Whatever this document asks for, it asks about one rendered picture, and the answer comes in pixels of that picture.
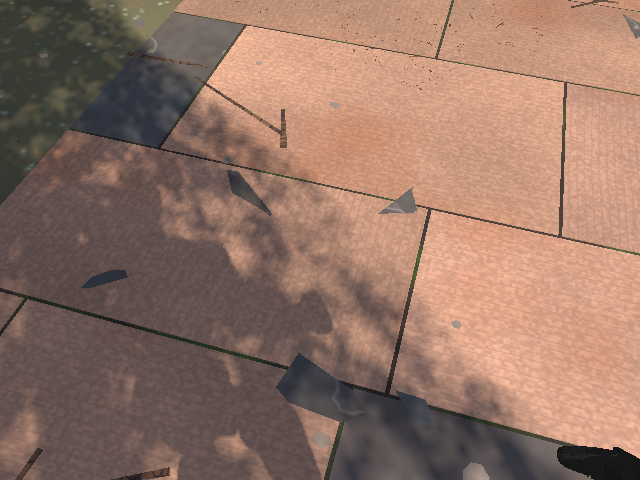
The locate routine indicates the right robot hand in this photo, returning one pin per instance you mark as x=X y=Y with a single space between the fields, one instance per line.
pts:
x=599 y=463

